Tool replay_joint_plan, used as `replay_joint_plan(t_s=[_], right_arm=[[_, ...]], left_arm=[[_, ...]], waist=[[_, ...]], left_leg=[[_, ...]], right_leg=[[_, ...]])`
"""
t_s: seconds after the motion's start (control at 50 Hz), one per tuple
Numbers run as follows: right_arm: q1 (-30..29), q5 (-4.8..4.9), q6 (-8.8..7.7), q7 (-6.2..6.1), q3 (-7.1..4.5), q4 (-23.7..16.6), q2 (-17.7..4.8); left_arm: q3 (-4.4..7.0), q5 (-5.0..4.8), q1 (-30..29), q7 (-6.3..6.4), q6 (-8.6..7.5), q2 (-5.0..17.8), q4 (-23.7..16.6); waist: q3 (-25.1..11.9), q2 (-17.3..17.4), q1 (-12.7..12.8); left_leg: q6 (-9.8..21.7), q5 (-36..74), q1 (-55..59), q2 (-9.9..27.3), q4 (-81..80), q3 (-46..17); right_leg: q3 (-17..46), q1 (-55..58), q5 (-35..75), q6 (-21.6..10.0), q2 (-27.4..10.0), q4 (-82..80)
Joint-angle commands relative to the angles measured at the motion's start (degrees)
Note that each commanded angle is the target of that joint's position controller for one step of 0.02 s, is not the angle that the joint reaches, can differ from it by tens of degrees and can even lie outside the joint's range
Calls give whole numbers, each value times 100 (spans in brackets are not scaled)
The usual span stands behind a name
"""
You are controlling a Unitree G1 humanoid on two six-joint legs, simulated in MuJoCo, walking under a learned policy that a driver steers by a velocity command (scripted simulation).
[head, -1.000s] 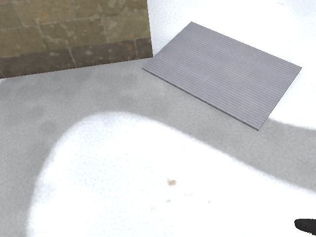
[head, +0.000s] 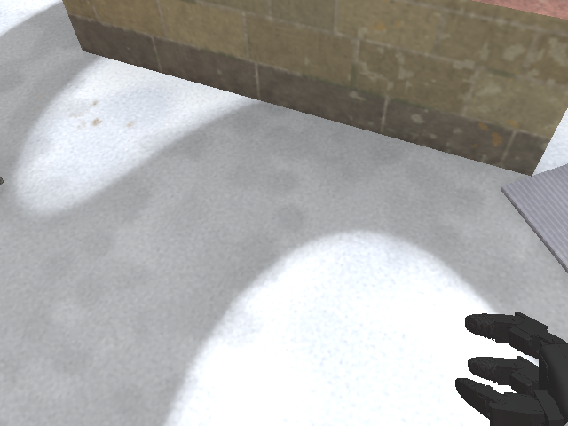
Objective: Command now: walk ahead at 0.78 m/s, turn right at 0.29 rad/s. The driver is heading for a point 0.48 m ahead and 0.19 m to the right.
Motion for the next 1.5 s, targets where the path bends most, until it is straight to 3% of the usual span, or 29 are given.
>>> replay_joint_plan(t_s=[0.02, 0.04, 0.06, 0.08, 0.12, 0.18, 0.3, 0.4, 0.46, 0.48, 0.5, 0.52, 0.54, 0.56, 0.58, 0.64, 0.74, 0.82, 0.9, 0.92, 0.94, 0.96, 0.98, 1.02, 1.08, 1.22, 1.26, 1.32, 1.5], right_arm=[[2186, 5, -75, -150, -582, 197, -1219], [3289, -150, -19, -295, -714, 401, -1741], [3310, -287, -86, -304, -634, 338, -1680], [2839, -244, -123, -282, -504, 379, -1292], [2237, -198, -161, -245, -373, 564, -825], [1556, -265, -296, -206, -325, 746, -288], [1753, -342, -406, -379, -376, 1072, -437], [2175, -346, -239, -589, -474, 1231, -1146], [1812, -249, -42, -709, -616, 1088, -1755], [1414, -202, -55, -644, -625, 896, -1758], [1165, -83, -169, -506, -471, 903, -1186], [1852, -229, -433, -383, -107, 574, 2], [2324, -55, -651, -319, -69, 422, -403], [1671, 86, -701, -347, -196, 405, -966], [1479, 102, -658, -387, -231, 365, -972], [1883, -133, -289, -448, -293, 662, -1030], [1036, -353, -196, -435, -51, 448, -341], [358, -240, -220, -311, -76, 354, -485], [1382, -361, -363, -234, -293, 745, -931], [1720, -459, -403, -257, -334, 843, -1139], [1820, -652, -398, -304, -277, 763, -1276], [2002, -624, -356, -261, -206, 953, -862], [1749, -395, -297, -211, -183, 870, -777], [1059, -259, -119, -224, -83, 845, -526], [747, -331, 101, -333, -120, 961, -699], [915, -333, 152, -485, -75, 1285, -639], [1084, -373, 123, -463, -106, 1327, -714], [941, -361, 114, -508, -79, 1392, -584], [966, -324, 136, -486, -32, 1725, -609]], left_arm=[[184, 5, -956, 68, -208, 1235, -479], [-28, 129, -937, 47, -267, 516, -778], [-82, -70, -852, 77, -363, 330, -896], [69, -265, -1140, 79, -350, 709, -1011], [50, -171, -1237, 83, -240, 475, -1048], [28, -153, -716, 13, 80, 107, -748], [1, -109, -1692, -21, 193, 95, -1131], [-23, -117, -2583, -377, 56, 165, -1578], [284, -236, -1120, -349, 227, 787, -1426], [541, -172, 281, -266, 332, 1309, -1066], [592, -104, 953, -118, 373, 1373, -786], [477, 166, 175, -88, 280, 1495, -953], [390, 365, -290, -91, 102, 1249, -1356], [331, 281, -488, -130, -8, 898, -1473], [294, 198, -961, -174, -105, 833, -1462], [195, 227, -1788, -93, -199, 681, -1559], [152, 155, -1502, 195, -103, 708, -1122], [124, 138, -1061, 236, 34, 655, -835], [102, 197, -1551, 225, 75, 551, -857], [64, 267, -1566, 212, 80, 420, -946], [-65, 331, -797, 181, 88, 97, -871], [-96, 172, -167, 99, 107, 128, -590], [8, 91, -443, 74, 183, 668, -516], [51, 141, -1309, 146, 409, 700, -638], [-25, 207, -1331, 282, 668, 346, -579], [-21, 313, -1484, 312, 535, 307, -257], [52, 295, -1613, 324, 485, 687, -192], [-50, 294, -1795, 277, 287, 308, -54], [-123, 216, -1700, 267, 150, 346, 343]], waist=[[-1067, -760, -2084], [-2154, 399, -2342], [-2785, 1007, -2121], [-1728, 838, -1975], [-434, 732, -1407], [11, 784, -755], [889, 246, -775], [755, 74, -861], [-318, 856, 198], [-926, 740, 834], [-736, -337, 1039], [-720, -2426, -234], [-2025, -1742, -465], [-1320, -351, -363], [-435, 571, -779], [-1, 531, -1235], [-342, -141, -854], [-627, -466, -376], [-861, -589, -995], [-1208, -210, -1097], [-1907, 879, -838], [-2605, 1419, -746], [-2286, 654, -864], [-1202, 77, -763], [-652, 630, -619], [-628, 578, -681], [-256, 9, -915], [-246, -309, -929], [-400, -128, -866]], left_leg=[[326, 423, 4050, -248, -166, 31], [692, -1334, 6169, 1292, -416, -1916], [885, -3378, 5989, 2040, -1448, -4000], [784, -3526, 5132, 2060, -1943, -3898], [682, -1878, 3579, 1763, -2215, -2426], [373, -14, 2353, 1206, -2555, -705], [144, 1753, 2164, 854, -3060, 911], [-308, 5755, 3102, 931, -2440, 1595], [-193, 9081, 3339, 1241, -267, 1505], [-53, 8778, 2607, 1159, 1333, 1277], [-112, 3838, 1424, 227, 3771, 1237], [-236, -1830, -713, -785, 6044, 373], [-34, -1783, -1333, -754, 6351, -878], [128, -1307, -1265, -487, 5773, -941], [105, -893, -1219, -237, 5099, -793], [-322, -430, -48, 417, 3948, -666], [-683, 1420, 424, 19, 1031, 38], [-593, 2670, 471, -204, -443, -86], [-42, 2772, 1225, -282, -1146, -106], [106, 4711, 2097, 51, -985, -311], [1091, 7159, 3797, 1379, -531, -1746], [1869, 7052, 4323, 2075, -780, -3073], [1747, 5456, 3882, 1921, -975, -2984], [1293, 3415, 2543, 1412, -1377, -2188], [846, 1194, 1066, 751, -2006, -1476], [380, -1573, 688, 523, -2230, -1253], [0, -1605, 747, 129, -2075, -806], [21, -549, 1539, 24, -1492, -578], [170, 983, 1818, -57, -1149, -474]], right_leg=[[600, -2475, 4684, -881, -746, 2135], [512, -4414, 1311, -516, -92, 4537], [1447, -5058, -782, -502, 327, 5946], [1636, -5755, -404, -460, 172, 6547], [1396, -5755, 538, -400, -284, 6433], [1395, -4937, 1381, -315, -640, 6333], [1122, -5412, 2572, -335, -306, 5192], [-107, -4654, 2646, -810, 356, 3460], [-341, -2626, 1700, -1156, 887, 3601], [19, -878, 1517, -1417, 917, 3373], [749, 341, 2433, -1658, 629, 2127], [2710, 1186, 3760, -2188, -40, 2323], [5126, 1504, 1747, -3024, -1099, 1042], [5135, 625, 1449, -2666, -1112, 329], [4577, -489, 1830, -2430, -1039, 207], [2944, -2404, 3837, -1989, -549, 199], [1119, -2491, 5365, -1355, 551, 497], [1503, -1472, 4165, -1149, 138, 709], [1791, -917, 4451, -852, 1, 2003], [1630, -1204, 3801, -598, 433, 2894], [1609, -2563, 584, -192, 985, 4632], [1985, -3137, -1692, 77, 1219, 5535], [2214, -3328, -1605, 174, 948, 5866], [1766, -3442, -1245, 345, 578, 5495], [1250, -2464, -760, 424, 482, 3900], [1124, -1403, 1055, -85, 410, 1576], [1403, -2024, 255, -392, 215, 1440], [1415, -2610, 247, -273, 236, 1081], [1362, -2203, 1439, -189, 264, 1141]])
